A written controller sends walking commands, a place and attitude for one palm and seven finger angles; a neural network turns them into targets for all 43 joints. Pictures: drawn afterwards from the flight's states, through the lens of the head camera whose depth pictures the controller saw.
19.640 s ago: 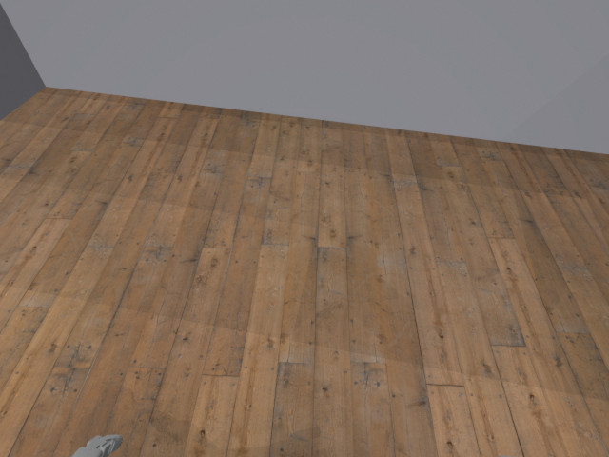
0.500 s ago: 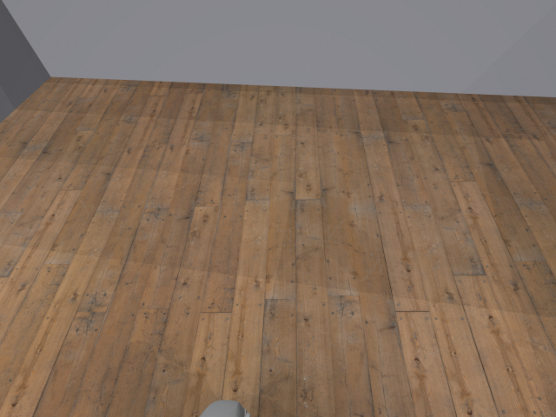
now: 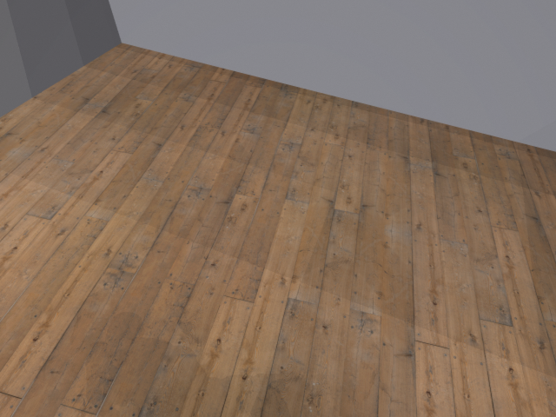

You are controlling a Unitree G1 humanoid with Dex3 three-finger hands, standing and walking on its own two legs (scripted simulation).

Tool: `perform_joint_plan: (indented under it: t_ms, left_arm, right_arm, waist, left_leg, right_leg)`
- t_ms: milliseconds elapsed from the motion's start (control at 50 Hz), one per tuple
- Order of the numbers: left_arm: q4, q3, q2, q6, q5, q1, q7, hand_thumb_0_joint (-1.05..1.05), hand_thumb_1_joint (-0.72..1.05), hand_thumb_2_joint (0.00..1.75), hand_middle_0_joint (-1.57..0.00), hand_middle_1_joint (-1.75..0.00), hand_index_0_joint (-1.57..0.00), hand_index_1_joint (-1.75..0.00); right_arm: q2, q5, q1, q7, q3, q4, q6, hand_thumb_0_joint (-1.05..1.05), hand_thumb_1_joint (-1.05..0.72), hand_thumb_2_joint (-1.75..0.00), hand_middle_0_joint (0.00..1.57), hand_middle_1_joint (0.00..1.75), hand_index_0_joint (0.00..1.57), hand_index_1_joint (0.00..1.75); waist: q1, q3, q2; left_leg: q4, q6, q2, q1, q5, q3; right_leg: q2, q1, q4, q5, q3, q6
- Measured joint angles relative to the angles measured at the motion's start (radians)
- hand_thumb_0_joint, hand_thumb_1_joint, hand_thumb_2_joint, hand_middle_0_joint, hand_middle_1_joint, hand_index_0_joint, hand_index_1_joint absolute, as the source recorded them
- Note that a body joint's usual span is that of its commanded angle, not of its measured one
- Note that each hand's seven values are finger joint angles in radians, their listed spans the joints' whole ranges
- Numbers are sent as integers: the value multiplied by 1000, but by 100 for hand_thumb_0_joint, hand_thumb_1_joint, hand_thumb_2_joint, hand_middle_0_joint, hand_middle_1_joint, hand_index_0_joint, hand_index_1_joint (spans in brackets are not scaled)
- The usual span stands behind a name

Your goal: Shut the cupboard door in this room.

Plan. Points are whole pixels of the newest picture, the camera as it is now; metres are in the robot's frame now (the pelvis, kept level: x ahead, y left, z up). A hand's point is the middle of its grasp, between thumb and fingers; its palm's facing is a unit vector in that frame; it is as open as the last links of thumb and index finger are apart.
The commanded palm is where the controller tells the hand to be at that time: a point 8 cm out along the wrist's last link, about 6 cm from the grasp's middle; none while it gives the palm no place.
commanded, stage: turn or walk to find it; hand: left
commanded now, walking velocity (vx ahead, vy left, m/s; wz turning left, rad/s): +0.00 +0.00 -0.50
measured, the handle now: out of the picture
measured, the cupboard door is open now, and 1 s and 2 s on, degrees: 88 88 88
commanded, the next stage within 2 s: none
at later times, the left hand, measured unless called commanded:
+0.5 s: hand out of the picture +0.05 +0.17 -0.17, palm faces -0.15 -0.96 -0.23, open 7.4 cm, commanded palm none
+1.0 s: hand (208, 409) +0.16 +0.13 -0.16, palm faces -0.50 -0.83 -0.26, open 7.4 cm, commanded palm none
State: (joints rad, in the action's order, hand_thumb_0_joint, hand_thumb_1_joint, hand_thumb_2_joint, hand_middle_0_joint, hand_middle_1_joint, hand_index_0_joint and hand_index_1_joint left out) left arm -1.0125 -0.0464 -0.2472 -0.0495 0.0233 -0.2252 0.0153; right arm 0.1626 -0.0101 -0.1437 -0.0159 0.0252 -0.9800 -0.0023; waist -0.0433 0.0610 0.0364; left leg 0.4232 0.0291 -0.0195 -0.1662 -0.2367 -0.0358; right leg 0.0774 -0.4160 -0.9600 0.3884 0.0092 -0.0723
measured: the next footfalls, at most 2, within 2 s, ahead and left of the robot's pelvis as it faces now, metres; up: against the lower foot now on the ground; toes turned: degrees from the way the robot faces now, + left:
right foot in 0.12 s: +0.04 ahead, -0.13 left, +0.00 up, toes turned -8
left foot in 0.60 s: +0.04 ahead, +0.11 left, +0.00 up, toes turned -15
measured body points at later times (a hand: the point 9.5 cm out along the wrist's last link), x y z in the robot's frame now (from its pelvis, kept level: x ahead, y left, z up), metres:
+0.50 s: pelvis -0.02 -0.02 +0.00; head +0.02 -0.03 +0.45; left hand +0.06 +0.22 -0.15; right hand -0.01 -0.29 -0.15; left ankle -0.01 +0.13 -0.70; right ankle +0.00 -0.12 -0.74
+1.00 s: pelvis -0.05 +0.00 -0.01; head -0.01 -0.03 +0.44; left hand +0.18 +0.17 -0.14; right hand -0.13 -0.24 -0.17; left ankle +0.00 +0.12 -0.74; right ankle -0.10 -0.11 -0.73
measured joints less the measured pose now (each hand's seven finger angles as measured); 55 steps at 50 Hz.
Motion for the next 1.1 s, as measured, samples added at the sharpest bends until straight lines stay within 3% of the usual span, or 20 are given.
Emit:
perform_joint_plan:
  t_ms: [80,120,140,180,220,260,320,500,580,620,680,720,780,880,960,1020,1060,1100]
  left_arm:
    - [-20,17,40,-1,-1,-11,-4,1,91,90,-20,-30,-19,-30]
    - [-23,20,58,4,0,-21,-9,1,91,90,-20,-30,-20,-30]
    - [-27,20,71,9,2,-22,-10,1,91,90,-20,-30,-20,-30]
    - [-27,21,98,16,4,-22,-12,1,91,90,-20,-30,-20,-30]
    - [-16,16,113,23,3,-25,-12,1,91,90,-20,-30,-20,-30]
    - [-8,10,119,22,2,-24,-9,1,91,90,-21,-30,-20,-30]
    - [-1,1,115,20,1,-22,-10,1,91,90,-21,-30,-20,-30]
    - [26,-23,56,11,7,1,-18,1,90,90,-21,-30,-20,-30]
    - [36,-33,18,-4,3,19,-17,1,90,90,-21,-30,-20,-30]
    - [42,-39,-7,-16,-3,30,-18,1,90,90,-21,-30,-20,-30]
    - [46,-48,-27,-34,5,45,-26,1,91,90,-21,-30,-20,-30]
    - [59,-54,-36,-35,8,51,-35,1,91,90,-20,-30,-20,-30]
    - [76,-55,-42,-30,7,55,-41,1,91,90,-20,-30,-20,-30]
    - [88,-47,-29,-35,4,71,-43,1,91,90,-20,-30,-19,-30]
    - [93,-32,-6,-30,3,94,-46,1,91,90,-20,-30,-19,-30]
    - [106,-19,8,-4,4,105,-49,1,91,90,-20,-30,-20,-30]
    - [106,-10,30,21,2,119,-39,1,91,90,-20,-30,-20,-30]
    - [112,-4,48,27,-3,119,-28,1,91,90,-20,-30,-20,-30]
  right_arm:
    - [-9,-2,-7,-6,8,-24,0,0,-91,-90,20,30,20,30]
    - [-4,-1,-12,-6,13,-33,-5,0,-91,-90,20,30,20,30]
    - [4,2,-14,-6,17,-37,-9,0,-92,-90,20,30,20,30]
    - [23,5,-22,-9,28,-42,-25,0,-92,-90,20,30,20,30]
    - [36,4,-28,-10,34,-50,-46,0,-92,-90,20,30,20,30]
    - [48,3,-31,-8,39,-54,-52,0,-92,-90,20,30,20,30]
    - [65,0,-38,-5,47,-51,-53,1,-91,-90,20,30,20,30]
    - [83,3,-24,-13,45,-17,-47,1,-91,-90,19,30,20,30]
    - [72,10,-14,-16,32,17,-21,1,-91,-90,19,30,20,30]
    - [57,6,-15,-17,25,31,-6,1,-91,-90,19,30,20,30]
    - [36,-4,-25,-13,13,45,-9,1,-91,-90,19,30,20,30]
    - [24,-8,-34,-11,8,48,-11,1,-91,-90,20,30,20,30]
    - [10,-9,-46,-8,7,48,-7,1,-91,-90,20,30,20,30]
    - [2,-9,-63,-1,17,43,-1,1,-91,-90,20,30,20,30]
    - [20,-12,-73,7,32,33,-5,1,-91,-90,20,30,20,30]
    - [45,-7,-94,12,43,26,-12,1,-91,-90,20,30,20,30]
    - [73,-1,-91,6,49,17,-32,1,-91,-90,20,30,20,30]
    - [90,2,-80,-5,51,8,-57,1,-91,-90,20,30,20,30]
  waist:
    - [8,-5,-20]
    - [9,-5,-32]
    - [11,-2,-50]
    - [25,7,-86]
    - [22,12,-88]
    - [19,23,-84]
    - [22,31,-75]
    - [11,29,-34]
    - [13,19,-15]
    - [16,19,9]
    - [19,17,9]
    - [18,15,2]
    - [17,16,-8]
    - [27,26,-25]
    - [50,43,-48]
    - [59,43,-62]
    - [69,61,-96]
    - [67,68,-99]
  left_leg:
    - [28,-13,9,5,-23,-36]
    - [78,-26,21,-11,-53,-60]
    - [117,-35,38,-25,-75,-67]
    - [220,-44,58,-71,-161,-48]
    - [376,-49,48,-137,-229,-14]
    - [509,-56,44,-195,-216,9]
    - [587,-73,54,-240,-173,27]
    - [405,-88,57,-193,-190,42]
    - [167,-76,41,-97,-112,29]
    - [115,-38,32,-75,-48,5]
    - [112,-17,50,-54,-63,-31]
    - [84,-15,63,-36,-55,-50]
    - [55,-15,79,-17,-41,-81]
    - [58,-26,112,-7,-49,-140]
    - [111,-49,150,-19,-79,-186]
    - [208,-77,184,-54,-127,-212]
    - [383,-88,188,-127,-244,-137]
    - [562,-91,147,-205,-299,-61]
  right_leg:
    - [-9,101,214,9,16,12]
    - [-17,159,342,-70,32,20]
    - [-32,171,372,-80,37,52]
    - [-59,165,365,-79,44,94]
    - [-69,162,387,-94,34,112]
    - [-79,167,426,-125,19,118]
    - [-92,168,475,-164,-1,121]
    - [-124,127,500,-214,-80,107]
    - [-141,85,454,-210,-119,81]
    - [-141,41,357,-121,-135,70]
    - [-139,-51,66,37,-91,44]
    - [-121,-92,-86,29,-61,30]
    - [-84,-104,-170,10,-33,9]
    - [-32,-51,-66,37,3,-6]
    - [-23,30,130,54,42,11]
    - [-33,124,355,-107,71,41]
    - [-58,110,326,-110,78,82]
    - [-67,108,323,-88,65,106]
